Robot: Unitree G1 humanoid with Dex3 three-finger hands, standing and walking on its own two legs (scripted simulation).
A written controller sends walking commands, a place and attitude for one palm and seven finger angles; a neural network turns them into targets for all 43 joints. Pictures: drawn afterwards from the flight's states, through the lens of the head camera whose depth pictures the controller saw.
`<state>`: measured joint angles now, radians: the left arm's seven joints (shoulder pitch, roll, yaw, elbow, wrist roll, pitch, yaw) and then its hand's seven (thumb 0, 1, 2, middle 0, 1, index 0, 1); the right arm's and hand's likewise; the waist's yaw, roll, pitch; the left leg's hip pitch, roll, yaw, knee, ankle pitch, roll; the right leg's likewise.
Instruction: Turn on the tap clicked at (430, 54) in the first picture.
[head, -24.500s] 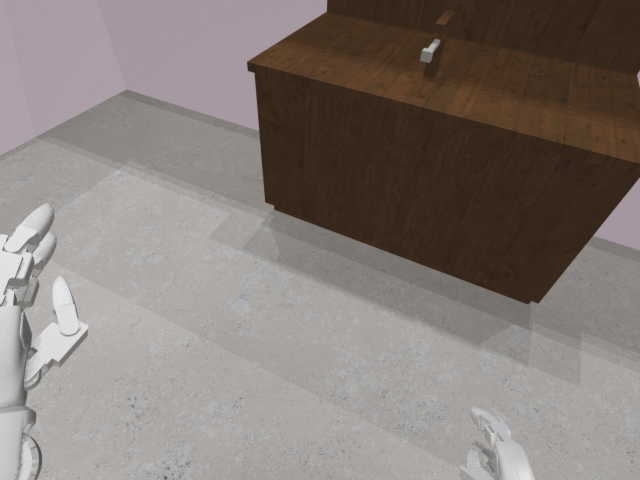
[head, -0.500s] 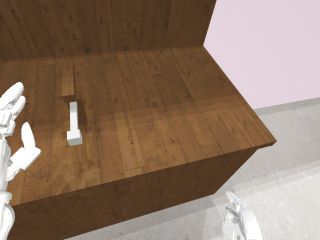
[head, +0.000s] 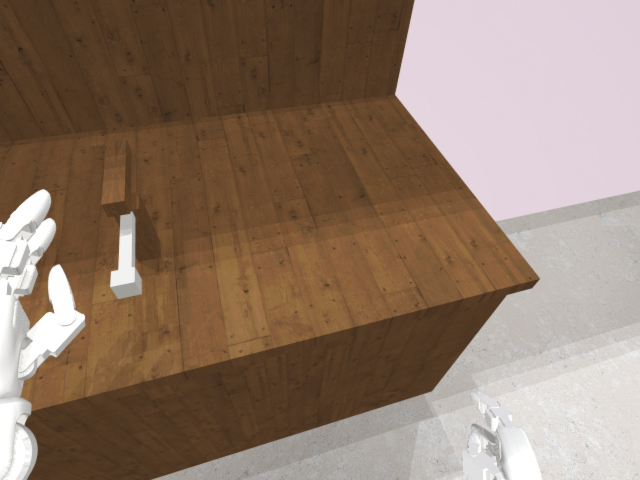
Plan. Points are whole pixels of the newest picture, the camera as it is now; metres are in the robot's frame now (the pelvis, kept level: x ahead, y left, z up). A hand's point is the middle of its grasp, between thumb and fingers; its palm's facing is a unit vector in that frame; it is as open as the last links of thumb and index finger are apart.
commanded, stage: look again from close up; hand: left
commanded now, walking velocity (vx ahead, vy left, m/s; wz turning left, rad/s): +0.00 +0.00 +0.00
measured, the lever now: (126, 282) +0.32 +0.28 +0.05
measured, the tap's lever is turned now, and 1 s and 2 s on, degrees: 0 0 0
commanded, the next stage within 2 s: come to a stop and stand still in 0.08 s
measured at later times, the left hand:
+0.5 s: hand (86, 329) +0.21 +0.24 +0.15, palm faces +0.36 -0.86 -0.37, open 7.4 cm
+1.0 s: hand (37, 316) +0.22 +0.28 +0.15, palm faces +0.42 -0.81 -0.41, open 7.4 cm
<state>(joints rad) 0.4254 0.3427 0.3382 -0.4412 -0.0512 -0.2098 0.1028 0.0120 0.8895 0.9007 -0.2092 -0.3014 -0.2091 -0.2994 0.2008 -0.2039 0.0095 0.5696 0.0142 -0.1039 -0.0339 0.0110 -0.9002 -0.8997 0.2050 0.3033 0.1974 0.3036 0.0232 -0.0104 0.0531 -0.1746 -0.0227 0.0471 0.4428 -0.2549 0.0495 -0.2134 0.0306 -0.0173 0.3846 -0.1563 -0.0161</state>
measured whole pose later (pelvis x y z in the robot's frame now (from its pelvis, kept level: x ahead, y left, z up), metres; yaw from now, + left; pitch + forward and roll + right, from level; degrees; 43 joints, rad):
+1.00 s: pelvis +0.00 +0.01 -0.01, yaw +3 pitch +2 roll +1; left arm 0.38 0.47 0.40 -0.47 -0.09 -0.26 0.11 0.01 0.89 0.90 -0.21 -0.30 -0.21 -0.30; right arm 0.21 -0.23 0.01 0.62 0.01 -0.19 0.04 0.01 -0.90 -0.90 0.20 0.30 0.20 0.30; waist 0.05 -0.08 0.10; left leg -0.28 -0.09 0.02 0.51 -0.27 0.07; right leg -0.34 -0.03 -0.03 0.55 -0.25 0.00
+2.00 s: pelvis -0.05 -0.01 -0.01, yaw +2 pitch -1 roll +0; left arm 0.11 0.49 0.48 -0.27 -0.06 -0.27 0.06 0.01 0.89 0.90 -0.21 -0.30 -0.21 -0.30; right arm 0.20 -0.21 0.02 0.62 0.03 -0.19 0.01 0.01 -0.90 -0.90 0.20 0.30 0.20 0.30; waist 0.08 -0.02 0.08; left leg -0.29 -0.01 0.05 0.52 -0.21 0.04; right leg -0.32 0.02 -0.03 0.46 -0.12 -0.03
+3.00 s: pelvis -0.01 +0.02 +0.00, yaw -1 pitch -1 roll -1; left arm 0.38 0.35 0.34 -0.43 -0.04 -0.20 0.08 0.01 0.89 0.90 -0.21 -0.30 -0.21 -0.30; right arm 0.21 -0.18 0.04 0.55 0.02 -0.10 -0.02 0.01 -0.90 -0.90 0.21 0.30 0.20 0.30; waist 0.03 -0.03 0.05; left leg -0.17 -0.03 0.10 0.45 -0.25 0.08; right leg -0.22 0.01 0.02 0.39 -0.15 0.02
